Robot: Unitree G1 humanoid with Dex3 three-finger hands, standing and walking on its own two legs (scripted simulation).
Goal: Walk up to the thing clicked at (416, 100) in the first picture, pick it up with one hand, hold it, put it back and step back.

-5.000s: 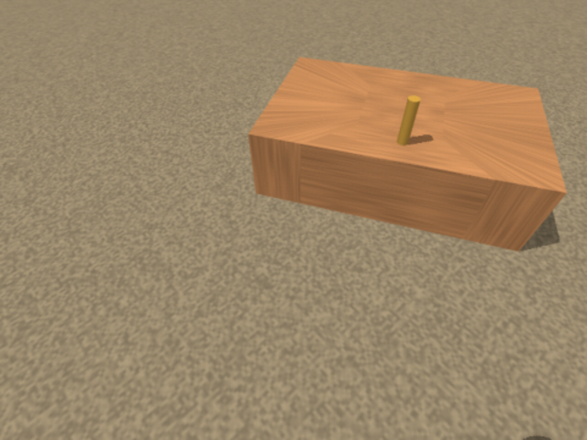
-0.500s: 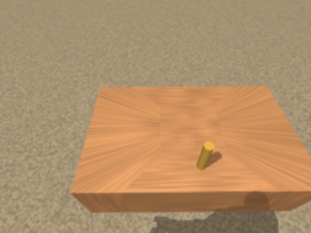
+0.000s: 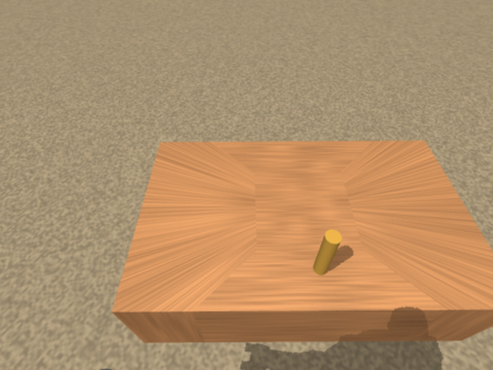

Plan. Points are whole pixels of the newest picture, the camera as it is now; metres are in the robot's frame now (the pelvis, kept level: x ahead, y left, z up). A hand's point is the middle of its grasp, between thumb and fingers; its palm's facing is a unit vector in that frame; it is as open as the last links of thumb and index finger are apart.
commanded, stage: stand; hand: right
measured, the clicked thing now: (326, 253) +0.48 -0.20 -0.33
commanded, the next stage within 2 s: none
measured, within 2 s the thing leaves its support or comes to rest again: neither
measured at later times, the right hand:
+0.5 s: hand out of the picture +0.08 -0.25 -0.16, palm faces -0.03 +0.95 -0.32, open 7.4 cm
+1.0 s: hand out of the picture +0.08 -0.25 -0.16, palm faces -0.04 +0.94 -0.33, open 7.4 cm
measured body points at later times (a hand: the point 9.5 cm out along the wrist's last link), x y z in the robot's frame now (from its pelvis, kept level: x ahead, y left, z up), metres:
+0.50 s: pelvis +0.00 +0.00 +0.00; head +0.01 +0.00 +0.45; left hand +0.08 +0.30 -0.13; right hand +0.08 -0.30 -0.14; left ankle +0.00 +0.13 -0.75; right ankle -0.01 -0.12 -0.75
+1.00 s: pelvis +0.00 +0.00 +0.00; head +0.01 +0.00 +0.45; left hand +0.07 +0.30 -0.13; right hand +0.09 -0.30 -0.13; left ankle +0.00 +0.13 -0.75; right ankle -0.01 -0.12 -0.75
